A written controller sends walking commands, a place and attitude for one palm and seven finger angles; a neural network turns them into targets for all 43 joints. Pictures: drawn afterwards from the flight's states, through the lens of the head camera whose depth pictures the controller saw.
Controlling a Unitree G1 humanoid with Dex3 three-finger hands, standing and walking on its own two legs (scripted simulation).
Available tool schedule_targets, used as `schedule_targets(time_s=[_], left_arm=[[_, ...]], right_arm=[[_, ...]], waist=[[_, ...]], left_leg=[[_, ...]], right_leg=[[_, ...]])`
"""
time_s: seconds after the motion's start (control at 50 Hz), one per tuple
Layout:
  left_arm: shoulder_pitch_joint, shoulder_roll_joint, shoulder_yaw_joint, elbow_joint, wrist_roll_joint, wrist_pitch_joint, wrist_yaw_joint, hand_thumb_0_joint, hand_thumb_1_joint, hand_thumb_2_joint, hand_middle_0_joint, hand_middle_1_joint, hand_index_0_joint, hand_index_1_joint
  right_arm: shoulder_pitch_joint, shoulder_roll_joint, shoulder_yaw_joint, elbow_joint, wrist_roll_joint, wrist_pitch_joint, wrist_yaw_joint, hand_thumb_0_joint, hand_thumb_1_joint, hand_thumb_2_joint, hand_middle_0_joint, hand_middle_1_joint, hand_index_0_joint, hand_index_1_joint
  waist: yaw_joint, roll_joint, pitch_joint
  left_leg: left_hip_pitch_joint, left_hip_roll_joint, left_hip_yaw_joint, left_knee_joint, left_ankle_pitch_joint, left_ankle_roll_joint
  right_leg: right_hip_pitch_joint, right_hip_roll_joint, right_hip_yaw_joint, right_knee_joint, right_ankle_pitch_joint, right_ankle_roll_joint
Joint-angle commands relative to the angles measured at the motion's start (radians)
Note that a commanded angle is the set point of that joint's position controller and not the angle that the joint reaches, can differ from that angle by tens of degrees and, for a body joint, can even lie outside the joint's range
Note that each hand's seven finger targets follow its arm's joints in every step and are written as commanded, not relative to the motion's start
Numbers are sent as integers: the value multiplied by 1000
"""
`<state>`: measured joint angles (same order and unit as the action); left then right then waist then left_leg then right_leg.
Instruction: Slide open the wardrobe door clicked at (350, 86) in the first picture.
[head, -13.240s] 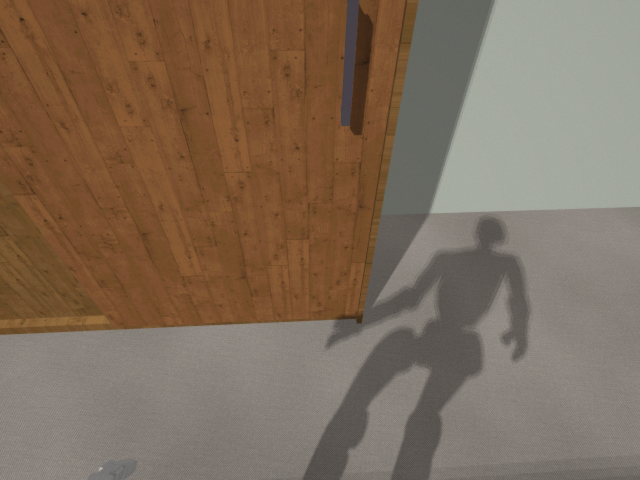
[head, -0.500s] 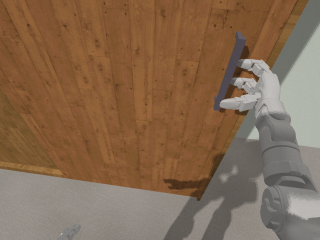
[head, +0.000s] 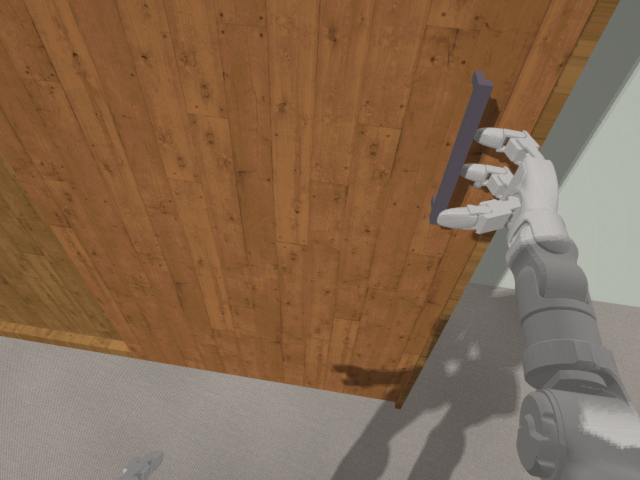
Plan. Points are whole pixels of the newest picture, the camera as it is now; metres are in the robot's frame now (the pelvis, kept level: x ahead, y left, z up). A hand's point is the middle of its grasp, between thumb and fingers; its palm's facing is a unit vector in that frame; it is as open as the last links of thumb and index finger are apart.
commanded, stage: slide the fingers in behind the handle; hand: right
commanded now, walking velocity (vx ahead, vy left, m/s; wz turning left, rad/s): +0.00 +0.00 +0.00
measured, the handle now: (454, 155) +0.50 -0.13 +0.19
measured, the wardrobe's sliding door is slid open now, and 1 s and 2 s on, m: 0.00 0.00 0.00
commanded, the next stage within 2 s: grip the handle and tug to test in 1.32 s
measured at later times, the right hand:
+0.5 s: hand (448, 176) +0.45 -0.11 +0.19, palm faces +0.04 +1.00 +0.02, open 14.0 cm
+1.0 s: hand (438, 176) +0.44 -0.09 +0.19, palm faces +0.07 +1.00 +0.00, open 14.2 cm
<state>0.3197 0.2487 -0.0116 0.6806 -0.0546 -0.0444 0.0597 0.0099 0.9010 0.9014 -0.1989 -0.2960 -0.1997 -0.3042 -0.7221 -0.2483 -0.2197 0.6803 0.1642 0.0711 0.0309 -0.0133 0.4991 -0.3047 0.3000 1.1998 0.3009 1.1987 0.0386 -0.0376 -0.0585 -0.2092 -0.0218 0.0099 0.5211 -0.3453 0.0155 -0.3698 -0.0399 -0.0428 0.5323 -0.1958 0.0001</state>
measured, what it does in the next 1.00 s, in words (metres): stands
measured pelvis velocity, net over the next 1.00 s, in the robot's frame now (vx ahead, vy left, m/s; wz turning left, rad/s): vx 0.01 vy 0.01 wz -0.02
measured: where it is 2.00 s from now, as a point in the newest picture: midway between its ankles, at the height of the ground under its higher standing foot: outside the picture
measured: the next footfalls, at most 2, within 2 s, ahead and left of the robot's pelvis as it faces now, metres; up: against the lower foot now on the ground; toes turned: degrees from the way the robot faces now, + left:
none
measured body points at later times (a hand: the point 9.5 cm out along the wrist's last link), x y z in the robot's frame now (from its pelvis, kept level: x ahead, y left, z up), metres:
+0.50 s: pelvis +0.00 +0.00 +0.00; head +0.01 +0.01 +0.45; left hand +0.11 +0.25 -0.12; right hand +0.44 -0.16 +0.19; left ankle -0.05 +0.11 -0.73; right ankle +0.05 -0.12 -0.73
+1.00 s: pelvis +0.01 +0.01 +0.00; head +0.01 +0.03 +0.45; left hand +0.14 +0.26 -0.11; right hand +0.43 -0.15 +0.19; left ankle -0.05 +0.11 -0.73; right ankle +0.05 -0.12 -0.73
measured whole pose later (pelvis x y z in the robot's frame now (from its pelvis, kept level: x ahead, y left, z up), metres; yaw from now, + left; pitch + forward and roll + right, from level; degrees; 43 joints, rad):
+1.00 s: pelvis +0.01 +0.01 +0.00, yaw -1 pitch +2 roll +0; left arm 0.27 0.24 -0.01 0.69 -0.04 -0.02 0.05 0.01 0.90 0.90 -0.20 -0.30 -0.20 -0.30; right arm -0.73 -0.14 -0.11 0.59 0.15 0.15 -0.09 -0.01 0.50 -0.30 0.25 1.20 0.25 1.20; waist 0.01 -0.04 -0.05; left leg -0.17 -0.02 0.03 0.49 -0.36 0.03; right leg -0.33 -0.03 -0.02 0.49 -0.19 0.02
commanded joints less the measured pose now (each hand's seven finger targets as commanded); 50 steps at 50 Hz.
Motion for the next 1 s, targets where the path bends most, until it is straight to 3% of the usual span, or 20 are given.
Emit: schedule_targets(time_s=[0.0,0.14,0.2,0.24,0.3,0.34,0.42,0.46,0.52,0.54,0.56,0.6,0.64,0.66,0.72,0.76,0.8,0.84,0.86,0.98], left_arm=[[-75,122,39,-128,-9,-48,13,0,900,900,-200,-300,-200,-300],[-56,126,36,-102,1,-49,12,0,900,900,-200,-300,-200,-300],[-61,123,38,-106,4,-48,5,0,900,900,-200,-300,-200,-300],[-55,126,38,-110,7,-42,5,0,900,900,-200,-300,-200,-300],[-63,117,39,-116,6,-42,-1,0,900,900,-200,-300,-200,-300],[-57,123,41,-121,8,-39,-3,0,900,900,-200,-300,-200,-300],[-63,116,41,-113,5,-35,-1,0,900,900,-200,-300,-200,-300],[-69,116,43,-122,7,-36,-4,0,900,900,-200,-300,-200,-300],[-70,110,43,-120,8,-36,-5,0,900,900,-200,-300,-200,-300],[-64,115,45,-119,10,-34,-4,0,900,900,-200,-300,-200,-300],[-74,113,44,-123,10,-31,-5,0,900,900,-200,-300,-200,-300],[-77,106,43,-121,8,-29,-7,0,900,900,-200,-300,-200,-300],[-79,108,44,-124,9,-26,-7,0,900,900,-200,-300,-200,-300],[-83,109,44,-119,9,-24,-5,0,900,900,-200,-300,-200,-300],[-88,104,43,-119,8,-22,-5,0,900,900,-200,-300,-200,-300],[-96,103,46,-127,8,-23,-6,0,900,900,-200,-300,-200,-300],[-94,99,43,-121,7,-25,-7,0,900,900,-200,-300,-200,-300],[-92,108,44,-119,8,-24,-4,0,900,900,-200,-300,-200,-300],[-102,104,44,-121,7,-24,-4,0,900,900,-200,-300,-200,-300],[-103,102,41,-116,10,-17,-2,0,900,900,-200,-300,-200,-300]], right_arm=[[-574,-128,36,-271,5,-49,-4,0,500,-300,300,1200,300,1200],[-585,-123,25,-186,5,-41,-37,0,500,-300,300,1200,300,1200],[-578,-131,5,-185,-2,-49,-50,0,500,-300,300,1200,300,1200],[-564,-125,10,-165,-5,-52,-52,0,500,-300,300,1200,300,1200],[-575,-95,30,-194,-10,-60,-57,0,500,-300,300,1200,300,1200],[-554,-110,15,-212,-8,-64,-62,0,500,-300,300,1200,300,1200],[-591,-81,41,-220,-15,-50,-71,0,500,-300,300,1200,300,1200],[-559,-96,20,-253,-14,-49,-78,0,500,-300,300,1200,300,1200],[-548,-56,47,-273,-15,-40,-82,0,500,-300,300,1200,300,1200],[-517,-86,19,-269,-14,-40,-88,0,500,-300,300,1200,300,1200],[-510,-85,20,-293,-17,-37,-89,0,500,-300,300,1200,300,1200],[-515,-38,59,-305,-20,-26,-90,0,500,-300,300,1200,300,1200],[-488,-19,72,-302,-18,-13,-95,0,500,-300,300,1200,300,1200],[-497,-47,42,-303,-14,-7,-102,0,500,-300,300,1200,300,1200],[-524,-5,89,-323,-20,2,-101,0,500,-300,300,1200,300,1200],[-487,13,98,-345,-18,2,-101,0,500,-300,300,1200,300,1200],[-533,47,133,-341,-14,5,-99,0,500,-300,300,1200,300,1200],[-511,32,122,-327,-9,5,-98,0,500,-300,300,1200,300,1200],[-515,41,128,-336,-9,6,-95,0,500,-300,300,1200,300,1200],[-524,24,117,-332,-10,5,-89,0,500,-300,300,1200,300,1200]], waist=[[18,18,-243],[19,57,-250],[4,42,-281],[10,86,-275],[6,45,-291],[-1,81,-304],[13,62,-269],[-7,55,-312],[-3,64,-304],[-8,105,-306],[-16,76,-318],[-7,56,-297],[-5,90,-281],[-8,94,-273],[2,73,-268],[-8,54,-301],[11,73,-270],[8,119,-277],[4,83,-276],[4,86,-288]], left_leg=[[-137,-14,9,-107,283,-8],[-142,-14,18,-106,255,-6],[-127,-12,15,-94,283,-2],[-109,-11,17,-92,305,-6],[-115,-13,17,-83,328,-2],[-90,-16,21,-81,345,-2],[-112,-15,16,-87,349,-5],[-81,-14,13,-83,378,-4],[-78,-16,17,-81,396,-4],[-54,-15,18,-86,406,-6],[-45,-14,14,-80,428,-5],[-63,-15,19,-82,428,-4],[-58,-16,19,-93,421,-8],[-59,-15,17,-95,426,-9],[-71,-15,15,-97,423,-7],[-54,-13,15,-91,447,-5],[-77,-14,17,-101,433,-9],[-56,-15,17,-104,441,-11],[-59,-11,12,-100,455,-11],[-46,-8,15,-94,484,-10]], right_leg=[[314,26,29,-23,131,-49],[306,27,47,-22,128,-46],[311,29,45,-21,148,-42],[292,29,42,-17,161,-46],[319,27,39,-15,184,-42],[316,26,40,-12,204,-44],[313,25,32,-16,192,-43],[322,29,30,-15,218,-45],[329,30,27,-15,231,-44],[317,28,28,-16,240,-48],[318,31,23,-19,248,-46],[333,31,23,-19,254,-44],[326,32,21,-19,245,-47],[321,32,22,-25,240,-48],[338,33,21,-25,238,-47],[356,35,20,-21,267,-47],[355,36,22,-22,248,-47],[347,37,26,-23,250,-51],[347,40,20,-23,253,-50],[352,44,23,-20,273,-49]])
